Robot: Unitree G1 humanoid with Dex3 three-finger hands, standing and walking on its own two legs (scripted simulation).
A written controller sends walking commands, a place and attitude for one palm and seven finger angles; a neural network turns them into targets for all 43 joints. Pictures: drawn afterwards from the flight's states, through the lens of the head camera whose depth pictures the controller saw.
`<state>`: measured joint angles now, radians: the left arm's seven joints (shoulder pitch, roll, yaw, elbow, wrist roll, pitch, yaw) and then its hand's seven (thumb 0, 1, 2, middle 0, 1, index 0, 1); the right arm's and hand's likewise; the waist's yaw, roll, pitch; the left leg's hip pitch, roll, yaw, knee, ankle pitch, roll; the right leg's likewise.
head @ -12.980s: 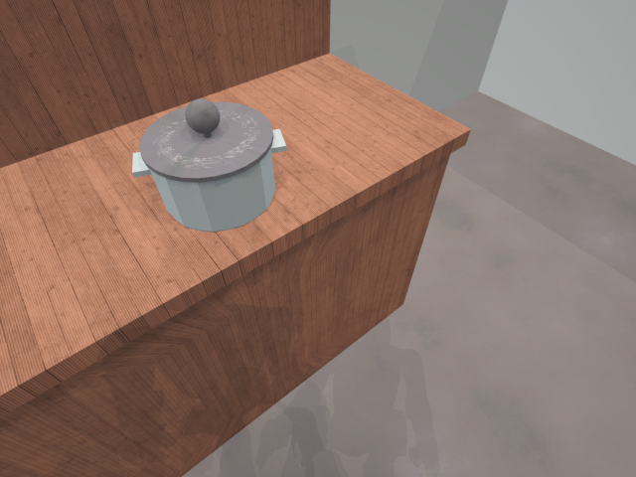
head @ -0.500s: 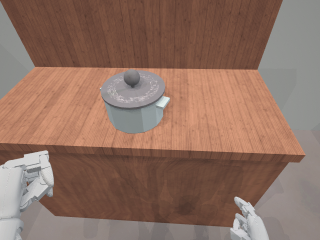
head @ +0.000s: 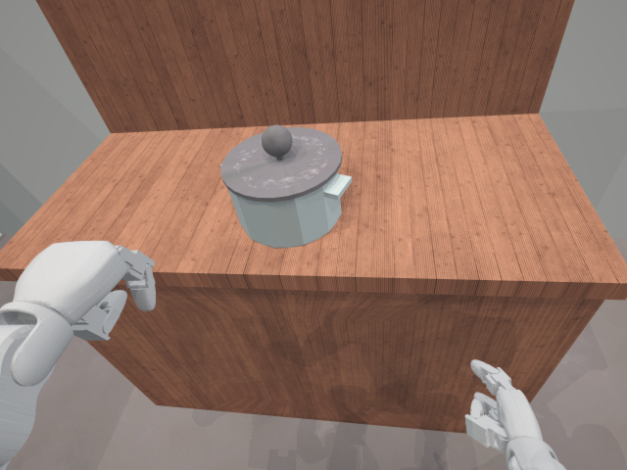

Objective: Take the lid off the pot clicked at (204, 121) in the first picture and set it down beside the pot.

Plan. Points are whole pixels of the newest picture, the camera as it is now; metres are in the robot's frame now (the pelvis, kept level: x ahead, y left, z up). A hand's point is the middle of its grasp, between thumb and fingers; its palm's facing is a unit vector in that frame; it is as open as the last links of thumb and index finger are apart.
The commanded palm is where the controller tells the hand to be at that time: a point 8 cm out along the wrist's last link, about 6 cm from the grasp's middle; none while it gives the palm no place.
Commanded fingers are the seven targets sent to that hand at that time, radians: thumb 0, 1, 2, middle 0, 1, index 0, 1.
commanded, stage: reach forward and open the fingers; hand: left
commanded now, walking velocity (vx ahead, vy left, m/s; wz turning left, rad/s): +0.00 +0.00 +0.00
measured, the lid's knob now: (276, 141) +0.57 +0.14 +0.15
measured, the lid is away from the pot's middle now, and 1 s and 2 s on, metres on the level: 0.00 0.00 0.00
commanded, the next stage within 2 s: move the open hand above the knob in 0.96 s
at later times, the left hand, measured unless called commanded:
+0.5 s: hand (120, 239) +0.28 +0.24 +0.21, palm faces +0.03 +0.01 -1.00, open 9.8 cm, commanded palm +0.25 +0.24 +0.28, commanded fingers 0.00 -0.39 1.68 -0.87 -0.08 -0.87 -0.08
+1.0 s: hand (138, 201) +0.32 +0.23 +0.23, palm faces +0.01 +0.02 -1.00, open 10.0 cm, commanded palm +0.27 +0.23 +0.30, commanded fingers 0.00 -0.41 1.73 -0.88 -0.08 -0.88 -0.08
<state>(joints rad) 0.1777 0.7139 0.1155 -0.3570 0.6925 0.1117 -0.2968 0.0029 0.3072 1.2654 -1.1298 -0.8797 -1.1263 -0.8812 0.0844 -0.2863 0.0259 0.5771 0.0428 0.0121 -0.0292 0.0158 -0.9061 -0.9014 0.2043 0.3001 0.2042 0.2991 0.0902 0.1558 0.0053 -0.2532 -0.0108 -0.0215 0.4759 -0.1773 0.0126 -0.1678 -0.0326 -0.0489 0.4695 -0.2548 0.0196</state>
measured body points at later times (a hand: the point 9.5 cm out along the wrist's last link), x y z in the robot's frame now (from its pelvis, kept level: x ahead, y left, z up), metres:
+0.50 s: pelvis -0.02 +0.00 +0.00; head -0.04 -0.05 +0.44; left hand +0.27 +0.24 +0.27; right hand +0.19 -0.21 -0.09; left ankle +0.05 +0.11 -0.74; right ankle +0.00 -0.13 -0.74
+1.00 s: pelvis -0.01 -0.01 +0.00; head -0.02 -0.07 +0.44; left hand +0.31 +0.22 +0.29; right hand +0.21 -0.23 -0.10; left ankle +0.05 +0.11 -0.74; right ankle +0.00 -0.13 -0.74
